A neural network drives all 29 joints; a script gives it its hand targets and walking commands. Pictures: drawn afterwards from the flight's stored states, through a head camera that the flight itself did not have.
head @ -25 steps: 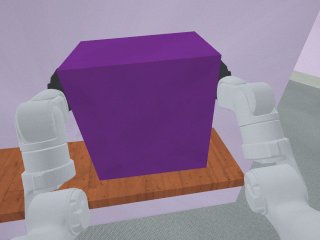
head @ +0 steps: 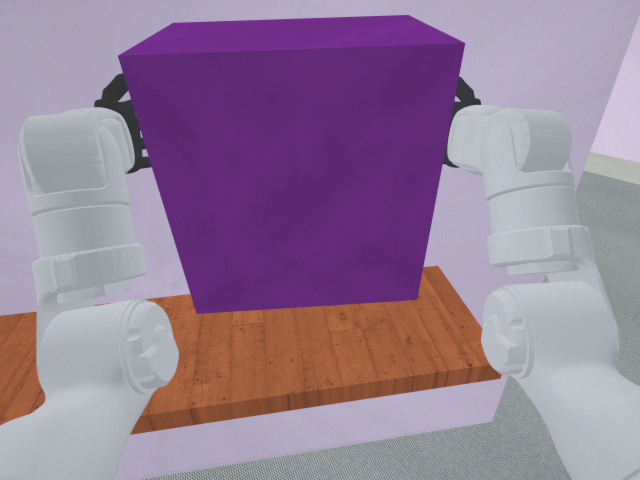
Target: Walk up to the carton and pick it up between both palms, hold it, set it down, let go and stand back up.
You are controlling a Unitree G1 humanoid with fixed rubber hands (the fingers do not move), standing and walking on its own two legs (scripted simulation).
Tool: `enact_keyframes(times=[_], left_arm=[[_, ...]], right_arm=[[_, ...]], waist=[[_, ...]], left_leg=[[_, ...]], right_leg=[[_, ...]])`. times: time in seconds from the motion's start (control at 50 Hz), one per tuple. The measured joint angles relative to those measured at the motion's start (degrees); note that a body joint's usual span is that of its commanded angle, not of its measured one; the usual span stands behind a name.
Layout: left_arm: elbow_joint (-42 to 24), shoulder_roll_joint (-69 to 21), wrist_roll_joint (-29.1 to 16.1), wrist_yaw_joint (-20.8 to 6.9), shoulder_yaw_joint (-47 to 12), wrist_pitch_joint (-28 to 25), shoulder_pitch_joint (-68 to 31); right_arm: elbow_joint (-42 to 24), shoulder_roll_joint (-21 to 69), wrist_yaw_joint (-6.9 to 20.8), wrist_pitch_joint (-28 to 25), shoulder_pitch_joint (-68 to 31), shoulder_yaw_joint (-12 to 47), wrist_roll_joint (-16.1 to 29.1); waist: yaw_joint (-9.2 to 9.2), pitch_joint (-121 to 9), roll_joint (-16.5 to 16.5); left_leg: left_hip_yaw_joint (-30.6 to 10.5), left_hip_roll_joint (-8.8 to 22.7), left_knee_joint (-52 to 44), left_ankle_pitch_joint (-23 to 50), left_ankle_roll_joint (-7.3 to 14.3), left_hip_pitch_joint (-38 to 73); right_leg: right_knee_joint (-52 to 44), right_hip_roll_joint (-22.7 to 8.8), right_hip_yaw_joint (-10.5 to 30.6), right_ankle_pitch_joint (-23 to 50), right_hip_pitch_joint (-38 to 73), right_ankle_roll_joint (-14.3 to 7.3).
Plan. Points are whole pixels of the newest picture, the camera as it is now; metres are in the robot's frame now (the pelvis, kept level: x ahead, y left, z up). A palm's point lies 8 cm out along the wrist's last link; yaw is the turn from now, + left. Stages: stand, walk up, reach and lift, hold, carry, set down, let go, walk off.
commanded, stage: hold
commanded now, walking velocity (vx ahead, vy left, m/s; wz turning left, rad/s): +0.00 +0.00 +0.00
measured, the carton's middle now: (300, 167) +0.35 +0.00 +0.31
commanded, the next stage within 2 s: none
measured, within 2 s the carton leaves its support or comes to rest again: neither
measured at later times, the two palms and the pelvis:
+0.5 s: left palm (119, 184) +0.31 +0.19 +0.31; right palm (447, 141) +0.34 -0.16 +0.34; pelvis +0.01 -0.01 +0.00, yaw +0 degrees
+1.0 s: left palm (133, 160) +0.33 +0.18 +0.33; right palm (463, 153) +0.34 -0.18 +0.32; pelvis -0.01 +0.00 +0.00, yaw -1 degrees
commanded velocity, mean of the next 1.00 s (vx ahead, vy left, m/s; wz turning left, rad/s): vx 0.00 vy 0.00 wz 0.00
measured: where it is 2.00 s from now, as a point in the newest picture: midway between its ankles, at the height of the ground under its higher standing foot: outside the picture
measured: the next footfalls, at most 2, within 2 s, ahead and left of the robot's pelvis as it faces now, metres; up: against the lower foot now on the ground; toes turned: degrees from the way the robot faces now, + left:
none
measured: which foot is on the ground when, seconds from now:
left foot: down 0.00-1.00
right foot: down 0.00-1.00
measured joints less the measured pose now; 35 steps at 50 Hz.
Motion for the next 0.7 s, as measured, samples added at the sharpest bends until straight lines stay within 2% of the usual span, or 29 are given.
enact_keyframes(times=[0.08,0.16,0.24,0.34,0.44,0.54,0.62,0.7], left_arm=[[0.92,-0.87,-0.11,-0.89,0.28,-1.09,1.01],[-0.67,-1.68,-0.85,-0.51,-0.5,-1.75,4.59],[-6.08,-1.83,-2.47,1.8,-2.87,-1.35,9.7],[-15.97,-2.21,-4.95,5.4,-4.15,0.74,15.37],[-21.59,-2.15,-5.26,6.44,-3.57,4.13,16.37],[-17.37,-1.05,-3.1,4.62,-2.32,6.1,12.11],[-10.32,0.15,-1.3,2.52,-1.35,5.12,7.66],[-5.61,0.99,-0.53,1.71,-1.33,3.23,4.13]], right_arm=[[0.19,-1.14,0.85,-0.26,1.28,1.13,0.27],[-1.1,-1.5,0.68,-0.35,3.74,3.53,1.04],[-4.87,-1.1,-0.74,-0.27,6.78,6.01,2.54],[-11.68,-0.7,-2.42,-0.17,10.45,8.06,4.46],[-12.74,-0.06,-2.59,-0.17,9.99,7.48,5.54],[-7.68,0.91,-2.68,1.09,5.69,5.75,4.74],[-3.94,1.68,-2.89,1.92,2.77,4.26,3.03],[-2.44,1.86,-2.85,1.29,1.38,2.67,2.07]], waist=[[0.36,0.34,0.16],[0.5,0.73,-0.02],[0.23,0.98,-0.76],[-0.32,-0.7,-2.21],[-0.86,-2.84,-3.48],[-0.92,-1.76,-3.52],[-0.86,-0.89,-2.82],[-0.64,-0.87,-1.94]], left_leg=[[0.49,0.1,-0.41,0.48,0.1,-1.15],[0.94,0.27,-1.73,1.35,0.04,-1.81],[1.11,0.45,-3.46,2.44,-0.2,-2.38],[0.71,0.76,-4.94,3.24,-0.7,-3.19],[0.17,1.17,-4.47,2.43,-1.25,-2.06],[0.02,1.27,-3.64,1.18,-1.34,2.1],[-0.06,1.04,-2.85,0.68,-1.07,3.68],[-0.03,0.65,-1.97,0.56,-0.71,2.93]], right_leg=[[-0.54,0.07,0.44,0.75,-1.25,-0.09],[-1.63,0.21,0.88,1.69,-2.17,-0.11],[-2.47,0.38,1.06,2.4,-3.24,-0.28],[-3.43,0.68,0.72,2.84,-4.2,-0.74],[-4.0,1.06,0.26,2.43,-2.48,-1.26],[-3.6,1.13,0.11,1.39,1.92,-0.94],[-2.53,0.87,-0.05,0.59,3.43,-0.25],[-1.37,0.5,-0.14,0.25,2.62,-0.24]])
